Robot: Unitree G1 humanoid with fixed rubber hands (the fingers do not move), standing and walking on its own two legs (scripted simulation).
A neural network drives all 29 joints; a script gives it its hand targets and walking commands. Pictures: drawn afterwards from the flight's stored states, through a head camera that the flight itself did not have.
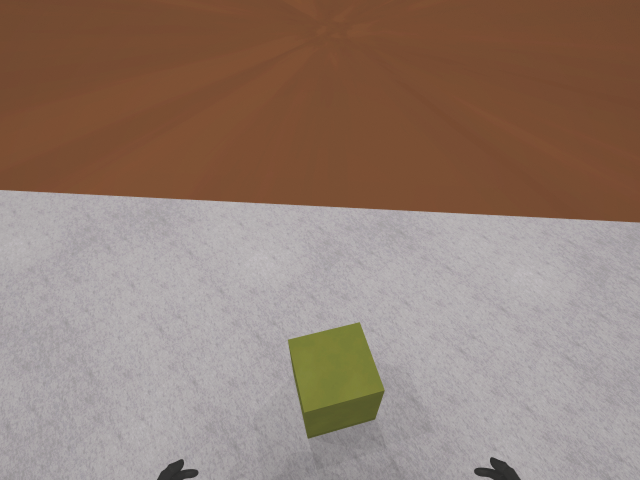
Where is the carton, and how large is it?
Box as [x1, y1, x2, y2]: [288, 322, 384, 438]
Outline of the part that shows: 359,322 288,340 294,378 308,438 371,420 375,417 384,390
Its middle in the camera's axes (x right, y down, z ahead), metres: +0.04 +0.40 +1.12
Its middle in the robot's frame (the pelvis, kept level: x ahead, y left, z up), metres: +0.47 -0.01 -0.64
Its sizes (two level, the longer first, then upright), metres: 0.210 0.200 0.250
